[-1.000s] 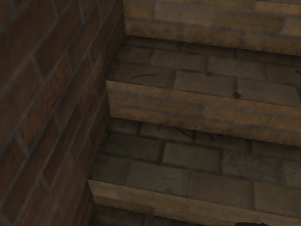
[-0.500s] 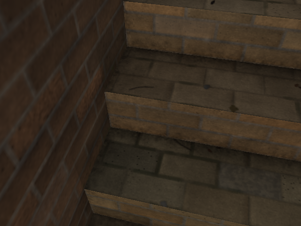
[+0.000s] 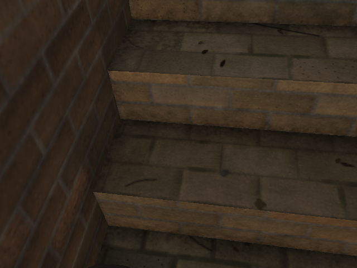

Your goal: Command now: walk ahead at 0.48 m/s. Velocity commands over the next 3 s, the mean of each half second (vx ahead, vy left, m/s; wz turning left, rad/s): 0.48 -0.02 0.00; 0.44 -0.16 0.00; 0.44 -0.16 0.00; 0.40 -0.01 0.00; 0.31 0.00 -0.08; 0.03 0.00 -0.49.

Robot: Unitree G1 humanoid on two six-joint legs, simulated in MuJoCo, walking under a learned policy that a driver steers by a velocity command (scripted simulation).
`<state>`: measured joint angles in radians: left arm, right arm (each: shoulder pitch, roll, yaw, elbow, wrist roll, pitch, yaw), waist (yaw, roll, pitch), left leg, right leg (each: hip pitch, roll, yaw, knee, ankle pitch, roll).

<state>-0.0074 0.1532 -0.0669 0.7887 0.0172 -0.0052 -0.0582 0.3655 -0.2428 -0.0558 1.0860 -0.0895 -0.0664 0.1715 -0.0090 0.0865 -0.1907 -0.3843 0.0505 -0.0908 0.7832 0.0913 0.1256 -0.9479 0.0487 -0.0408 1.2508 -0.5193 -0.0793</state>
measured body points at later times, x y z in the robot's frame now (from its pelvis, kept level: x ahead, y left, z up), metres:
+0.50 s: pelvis +0.26 -0.02 +0.19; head +0.28 -0.02 +0.64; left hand +0.19 +0.20 +0.04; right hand +0.50 -0.20 +0.11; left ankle +0.34 +0.07 -0.44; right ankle +0.11 -0.11 -0.48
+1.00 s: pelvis +0.49 -0.12 +0.38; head +0.54 -0.12 +0.82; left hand +0.69 +0.06 +0.26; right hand +0.52 -0.38 +0.25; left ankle +0.37 +0.05 -0.21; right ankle +0.58 -0.18 -0.24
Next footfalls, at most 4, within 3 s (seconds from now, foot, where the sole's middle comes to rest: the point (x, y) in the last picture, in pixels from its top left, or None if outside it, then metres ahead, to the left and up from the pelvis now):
0.42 left None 0.38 0.07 -0.47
0.90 right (260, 162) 0.62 -0.19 -0.28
1.46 left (223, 51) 0.88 -0.10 -0.09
1.84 right None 1.14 -0.43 0.10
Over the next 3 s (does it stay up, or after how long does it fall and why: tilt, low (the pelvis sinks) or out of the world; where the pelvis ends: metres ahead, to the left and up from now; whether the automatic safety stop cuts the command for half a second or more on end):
stays up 1.23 -0.19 0.99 its command is cut before an obstacle after 0.5 s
